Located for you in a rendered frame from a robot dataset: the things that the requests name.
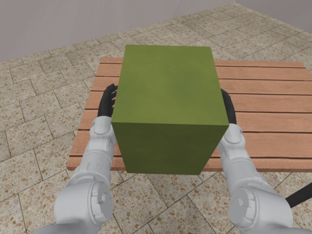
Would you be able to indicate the left robot forearm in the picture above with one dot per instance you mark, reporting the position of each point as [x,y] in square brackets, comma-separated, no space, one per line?
[98,155]

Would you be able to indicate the left robot upper arm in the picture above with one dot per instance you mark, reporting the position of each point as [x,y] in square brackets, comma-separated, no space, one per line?
[81,209]

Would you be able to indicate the table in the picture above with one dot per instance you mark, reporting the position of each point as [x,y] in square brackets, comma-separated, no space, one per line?
[273,106]

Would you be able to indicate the carton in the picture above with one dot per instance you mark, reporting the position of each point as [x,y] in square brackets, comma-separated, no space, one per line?
[169,114]

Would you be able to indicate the right robot forearm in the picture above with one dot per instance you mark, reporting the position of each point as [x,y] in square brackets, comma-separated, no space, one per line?
[238,167]

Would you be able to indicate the right robot hand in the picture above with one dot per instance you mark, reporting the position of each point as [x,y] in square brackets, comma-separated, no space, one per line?
[229,107]

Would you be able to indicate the right robot upper arm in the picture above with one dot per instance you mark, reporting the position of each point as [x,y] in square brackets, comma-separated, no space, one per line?
[255,211]

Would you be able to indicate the left robot hand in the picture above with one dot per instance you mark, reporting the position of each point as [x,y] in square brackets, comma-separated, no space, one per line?
[106,103]

